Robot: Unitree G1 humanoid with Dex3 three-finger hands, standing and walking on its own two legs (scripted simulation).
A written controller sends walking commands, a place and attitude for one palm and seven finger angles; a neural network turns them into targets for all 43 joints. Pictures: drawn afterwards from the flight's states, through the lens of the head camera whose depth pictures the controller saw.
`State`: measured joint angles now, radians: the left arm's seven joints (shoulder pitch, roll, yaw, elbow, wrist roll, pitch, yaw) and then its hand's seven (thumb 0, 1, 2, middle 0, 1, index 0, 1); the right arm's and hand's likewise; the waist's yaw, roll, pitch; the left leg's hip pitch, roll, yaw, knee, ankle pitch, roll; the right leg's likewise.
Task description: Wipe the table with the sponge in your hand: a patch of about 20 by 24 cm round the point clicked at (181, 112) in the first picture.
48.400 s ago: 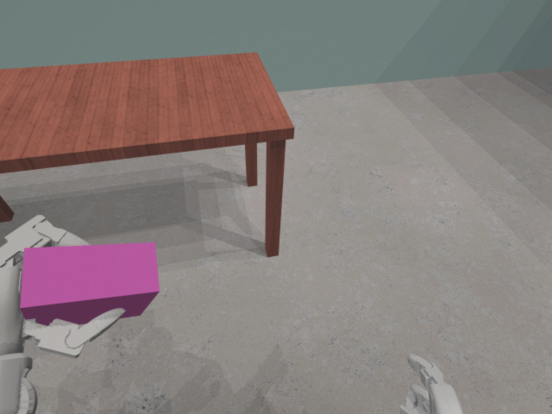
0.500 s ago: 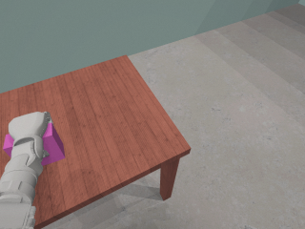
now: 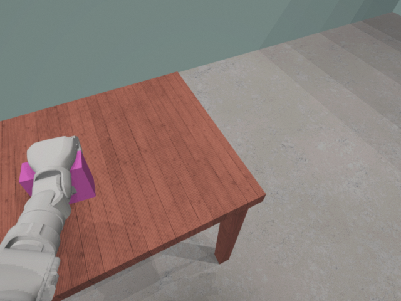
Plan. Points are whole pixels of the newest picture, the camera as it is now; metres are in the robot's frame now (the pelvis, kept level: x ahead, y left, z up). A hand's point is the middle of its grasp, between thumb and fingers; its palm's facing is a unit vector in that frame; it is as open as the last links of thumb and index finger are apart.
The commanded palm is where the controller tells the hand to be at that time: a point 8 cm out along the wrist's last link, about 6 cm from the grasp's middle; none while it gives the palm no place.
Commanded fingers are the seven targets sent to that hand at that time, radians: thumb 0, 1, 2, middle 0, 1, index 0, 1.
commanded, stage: slide across to the middle lane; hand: left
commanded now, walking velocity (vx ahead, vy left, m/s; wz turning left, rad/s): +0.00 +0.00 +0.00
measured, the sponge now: (64, 185) +0.36 +0.34 -0.03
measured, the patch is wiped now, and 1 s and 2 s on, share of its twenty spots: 0.40 0.60 0.65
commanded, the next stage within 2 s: wipe back along the middle lane in 0.40 s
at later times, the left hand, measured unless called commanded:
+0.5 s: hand (102, 152) +0.43 +0.25 +0.01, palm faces -0.07 -0.02 -1.00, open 9.6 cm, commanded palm +0.40 +0.24 +0.06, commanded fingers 0.00 0.10 1.30 -1.20 -1.60 -1.20 -1.60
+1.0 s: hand (107, 170) +0.38 +0.23 +0.02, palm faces -0.06 -0.04 -1.00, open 9.6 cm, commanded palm +0.35 +0.22 +0.05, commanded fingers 0.00 0.10 1.30 -1.20 -1.60 -1.20 -1.60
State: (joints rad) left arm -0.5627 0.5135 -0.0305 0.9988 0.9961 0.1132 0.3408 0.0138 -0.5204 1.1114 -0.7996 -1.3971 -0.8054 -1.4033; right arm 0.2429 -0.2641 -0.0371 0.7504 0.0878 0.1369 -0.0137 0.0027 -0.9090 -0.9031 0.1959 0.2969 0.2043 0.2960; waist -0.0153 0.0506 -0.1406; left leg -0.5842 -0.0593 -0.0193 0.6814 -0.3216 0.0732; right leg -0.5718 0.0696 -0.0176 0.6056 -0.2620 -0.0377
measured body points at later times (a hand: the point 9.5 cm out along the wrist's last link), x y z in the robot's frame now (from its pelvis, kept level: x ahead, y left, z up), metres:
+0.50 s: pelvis +0.03 +0.01 +0.01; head +0.07 +0.00 +0.45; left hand +0.43 +0.25 +0.07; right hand +0.15 -0.24 -0.13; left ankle +0.00 +0.07 -0.72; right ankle +0.01 -0.10 -0.72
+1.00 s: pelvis +0.03 -0.02 +0.01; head +0.04 -0.03 +0.46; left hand +0.38 +0.23 +0.07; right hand +0.19 -0.26 -0.10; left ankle +0.00 +0.07 -0.72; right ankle +0.01 -0.10 -0.72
